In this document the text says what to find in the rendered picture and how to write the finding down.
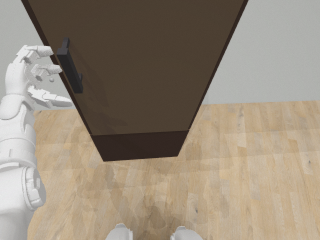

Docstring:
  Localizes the cupboard door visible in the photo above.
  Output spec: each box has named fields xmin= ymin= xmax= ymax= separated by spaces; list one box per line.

xmin=28 ymin=0 xmax=244 ymax=136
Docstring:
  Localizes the left robot forearm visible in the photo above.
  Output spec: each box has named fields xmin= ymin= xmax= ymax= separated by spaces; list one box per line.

xmin=0 ymin=94 xmax=38 ymax=173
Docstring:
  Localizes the right robot shin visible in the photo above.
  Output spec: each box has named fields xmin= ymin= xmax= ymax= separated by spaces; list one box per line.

xmin=175 ymin=226 xmax=186 ymax=232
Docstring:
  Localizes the left robot upper arm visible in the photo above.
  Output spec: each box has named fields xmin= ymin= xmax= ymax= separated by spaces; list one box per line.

xmin=0 ymin=166 xmax=47 ymax=240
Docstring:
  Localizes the handle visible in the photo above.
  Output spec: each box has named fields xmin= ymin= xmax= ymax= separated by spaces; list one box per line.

xmin=56 ymin=37 xmax=84 ymax=94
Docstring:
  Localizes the left robot shin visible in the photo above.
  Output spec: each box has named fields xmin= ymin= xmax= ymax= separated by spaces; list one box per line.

xmin=115 ymin=223 xmax=126 ymax=229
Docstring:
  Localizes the robot shin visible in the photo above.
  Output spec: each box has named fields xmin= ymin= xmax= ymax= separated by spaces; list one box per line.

xmin=175 ymin=226 xmax=186 ymax=232
xmin=115 ymin=223 xmax=126 ymax=229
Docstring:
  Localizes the robot left hand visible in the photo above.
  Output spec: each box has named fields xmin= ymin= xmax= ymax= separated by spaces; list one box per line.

xmin=5 ymin=45 xmax=73 ymax=109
